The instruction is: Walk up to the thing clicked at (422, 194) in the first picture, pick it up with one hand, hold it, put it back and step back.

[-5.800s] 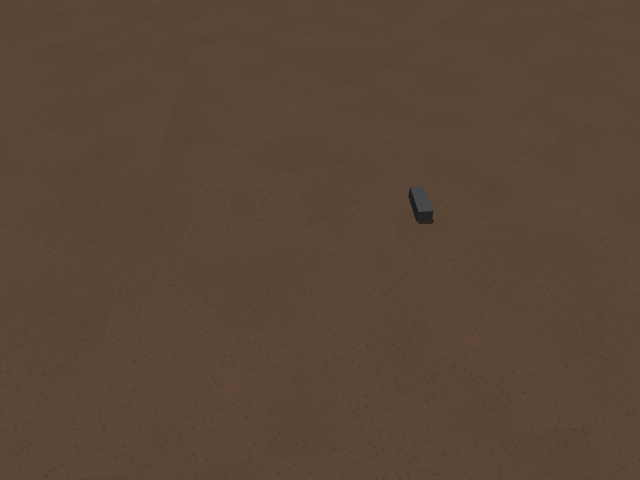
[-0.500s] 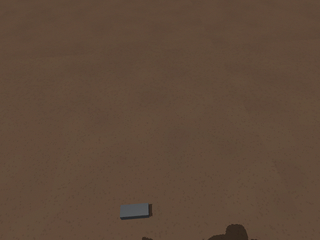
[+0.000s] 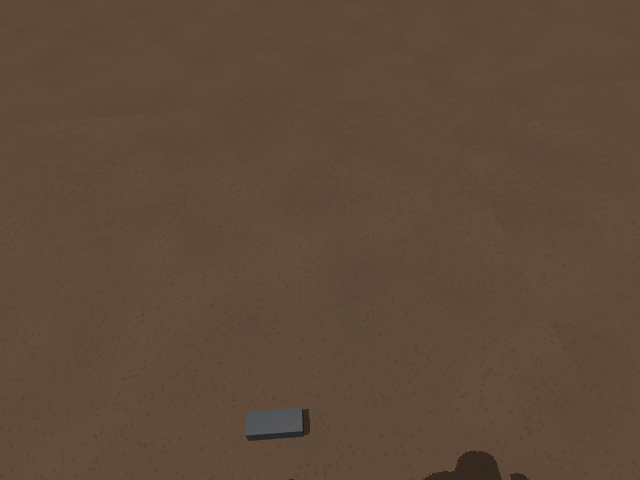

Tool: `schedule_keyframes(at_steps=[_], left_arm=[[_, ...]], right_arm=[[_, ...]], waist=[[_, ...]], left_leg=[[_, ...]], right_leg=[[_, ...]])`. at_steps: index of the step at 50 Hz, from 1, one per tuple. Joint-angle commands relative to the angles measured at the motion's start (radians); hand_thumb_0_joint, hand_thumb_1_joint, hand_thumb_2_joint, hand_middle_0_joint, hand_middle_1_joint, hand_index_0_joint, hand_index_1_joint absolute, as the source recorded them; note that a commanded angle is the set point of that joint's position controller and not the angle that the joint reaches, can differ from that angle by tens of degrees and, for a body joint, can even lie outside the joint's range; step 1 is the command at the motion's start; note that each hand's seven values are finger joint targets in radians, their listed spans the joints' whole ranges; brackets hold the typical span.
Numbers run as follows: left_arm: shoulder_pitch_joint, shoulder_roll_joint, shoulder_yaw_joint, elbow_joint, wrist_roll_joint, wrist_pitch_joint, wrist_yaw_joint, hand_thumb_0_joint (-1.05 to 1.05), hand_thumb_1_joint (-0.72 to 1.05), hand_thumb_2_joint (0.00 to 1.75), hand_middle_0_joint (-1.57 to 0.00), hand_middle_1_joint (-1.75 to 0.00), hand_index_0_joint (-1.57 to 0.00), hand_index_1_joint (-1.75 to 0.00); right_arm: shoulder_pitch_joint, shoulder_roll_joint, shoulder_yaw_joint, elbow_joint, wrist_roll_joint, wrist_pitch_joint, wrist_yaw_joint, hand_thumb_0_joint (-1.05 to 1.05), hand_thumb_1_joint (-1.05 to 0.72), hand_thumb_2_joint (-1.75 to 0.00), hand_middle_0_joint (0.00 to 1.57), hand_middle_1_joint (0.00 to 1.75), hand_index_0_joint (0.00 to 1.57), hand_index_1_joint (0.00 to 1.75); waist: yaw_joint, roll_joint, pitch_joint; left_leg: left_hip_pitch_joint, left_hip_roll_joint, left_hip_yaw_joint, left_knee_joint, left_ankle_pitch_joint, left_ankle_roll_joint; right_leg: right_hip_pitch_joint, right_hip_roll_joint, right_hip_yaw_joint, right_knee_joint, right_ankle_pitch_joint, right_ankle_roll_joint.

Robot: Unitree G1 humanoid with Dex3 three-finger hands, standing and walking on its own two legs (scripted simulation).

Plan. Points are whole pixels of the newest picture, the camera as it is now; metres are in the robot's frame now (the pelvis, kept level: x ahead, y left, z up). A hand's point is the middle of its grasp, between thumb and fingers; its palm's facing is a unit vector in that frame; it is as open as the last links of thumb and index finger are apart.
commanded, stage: stand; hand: left
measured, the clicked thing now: (275, 423) +0.40 +0.19 -0.75
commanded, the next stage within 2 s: none
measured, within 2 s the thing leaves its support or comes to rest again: neither
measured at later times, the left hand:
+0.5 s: hand out of the picture +0.07 +0.25 -0.15, palm faces -0.02 -0.94 -0.35, open 7.4 cm
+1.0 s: hand out of the picture +0.07 +0.25 -0.15, palm faces -0.03 -0.93 -0.36, open 7.4 cm
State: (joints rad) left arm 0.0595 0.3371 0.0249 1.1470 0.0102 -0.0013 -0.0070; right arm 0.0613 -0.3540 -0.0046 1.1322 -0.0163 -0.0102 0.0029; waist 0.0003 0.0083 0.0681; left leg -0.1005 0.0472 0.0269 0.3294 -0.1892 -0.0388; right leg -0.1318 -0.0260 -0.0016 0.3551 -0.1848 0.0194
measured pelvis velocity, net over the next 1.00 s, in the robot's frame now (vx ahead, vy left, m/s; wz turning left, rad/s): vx -0.01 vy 0.00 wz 0.00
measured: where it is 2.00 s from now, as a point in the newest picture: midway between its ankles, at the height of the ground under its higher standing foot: outside the picture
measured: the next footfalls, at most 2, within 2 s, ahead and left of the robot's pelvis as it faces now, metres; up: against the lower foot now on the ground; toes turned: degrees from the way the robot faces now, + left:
none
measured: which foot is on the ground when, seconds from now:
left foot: down 0.00-1.00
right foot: down 0.00-1.00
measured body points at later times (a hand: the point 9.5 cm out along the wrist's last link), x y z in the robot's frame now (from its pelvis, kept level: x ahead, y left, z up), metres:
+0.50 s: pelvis -0.01 +0.00 +0.00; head +0.00 -0.01 +0.45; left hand +0.07 +0.30 -0.13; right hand +0.06 -0.31 -0.14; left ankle -0.01 +0.14 -0.75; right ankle +0.01 -0.13 -0.75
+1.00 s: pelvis -0.01 +0.00 +0.00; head +0.00 -0.01 +0.45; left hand +0.07 +0.30 -0.13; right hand +0.07 -0.31 -0.14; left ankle -0.01 +0.14 -0.75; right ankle +0.01 -0.13 -0.75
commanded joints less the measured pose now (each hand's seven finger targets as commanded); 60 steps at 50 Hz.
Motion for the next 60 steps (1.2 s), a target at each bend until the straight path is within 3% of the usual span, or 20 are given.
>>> schedule_keyframes(at_steps=[1, 6, 15, 23, 36, 46, 60], left_arm=[[-0.039, 0.215, 0.028, -0.064, -0.003, -0.03, 0.012, 0.0, 0.9, 0.9, -0.2, -0.3, -0.2, -0.3], [-0.038, 0.22, 0.024, -0.061, -0.005, -0.029, 0.012, 0.0, 0.9, 0.9, -0.2, -0.3, -0.2, -0.3], [-0.02, 0.232, 0.021, -0.064, -0.003, -0.033, 0.014, 0.0, 0.9, 0.9, -0.2, -0.3, -0.2, -0.3], [-0.012, 0.236, 0.02, -0.066, -0.005, -0.03, 0.012, 0.0, 0.9, 0.9, -0.2, -0.3, -0.2, -0.3], [-0.002, 0.236, 0.017, -0.071, -0.002, -0.029, 0.011, 0.0, 0.9, 0.9, -0.2, -0.3, -0.2, -0.3], [0.005, 0.233, 0.013, -0.072, -0.002, -0.028, 0.01, 0.0, 0.9, 0.9, -0.2, -0.3, -0.2, -0.3], [-0.001, 0.235, 0.013, -0.078, -0.003, -0.03, 0.013, 0.0, 0.9, 0.9, -0.2, -0.3, -0.2, -0.3]], right_arm=[[-0.035, -0.218, -0.044, -0.055, 0.004, -0.018, -0.009, 0.0, -0.9, -0.9, 0.2, 0.3, 0.2, 0.3], [-0.043, -0.211, -0.04, -0.05, 0.005, -0.014, -0.003, 0.0, -0.9, -0.9, 0.2, 0.3, 0.2, 0.3], [-0.031, -0.205, -0.04, -0.046, 0.004, -0.014, 0.001, 0.0, -0.9, -0.9, 0.2, 0.3, 0.2, 0.3], [-0.012, -0.211, -0.039, -0.041, 0.004, -0.014, 0.001, 0.0, -0.9, -0.9, 0.2, 0.3, 0.2, 0.3], [-0.002, -0.213, -0.036, -0.046, 0.004, -0.016, -0.002, 0.0, -0.9, -0.9, 0.2, 0.3, 0.2, 0.3], [-0.002, -0.212, -0.034, -0.045, 0.004, -0.016, -0.002, 0.0, -0.9, -0.9, 0.2, 0.3, 0.2, 0.3], [0.0, -0.214, -0.037, -0.048, 0.005, -0.016, -0.003, 0.0, -0.9, -0.9, 0.2, 0.3, 0.2, 0.3]], waist=[[-0.008, -0.003, -0.128], [-0.005, -0.005, -0.087], [-0.006, -0.019, -0.099], [-0.005, -0.011, -0.081], [-0.004, -0.008, -0.106], [-0.002, -0.012, -0.077], [-0.004, -0.01, -0.096]], left_leg=[[0.04, 0.099, -0.066, -0.046, 0.174, 0.04], [0.01, 0.091, -0.075, -0.067, 0.097, 0.034], [0.024, 0.094, -0.076, -0.064, 0.097, 0.037], [0.0, 0.091, -0.079, -0.07, 0.055, 0.037], [0.015, 0.099, -0.079, -0.065, 0.101, 0.042], [0.004, 0.096, -0.076, -0.07, 0.074, 0.038], [0.017, 0.097, -0.073, -0.06, 0.124, 0.041]], right_leg=[[0.037, -0.106, 0.074, -0.055, 0.21, -0.03], [0.01, -0.099, 0.073, -0.08, 0.113, -0.025], [0.005, -0.101, 0.075, -0.075, 0.121, -0.028], [-0.007, -0.101, 0.085, -0.083, 0.063, -0.032], [0.013, -0.105, 0.083, -0.064, 0.131, -0.035], [-0.009, -0.101, 0.084, -0.075, 0.097, -0.035], [0.008, -0.104, 0.08, -0.061, 0.155, -0.035]])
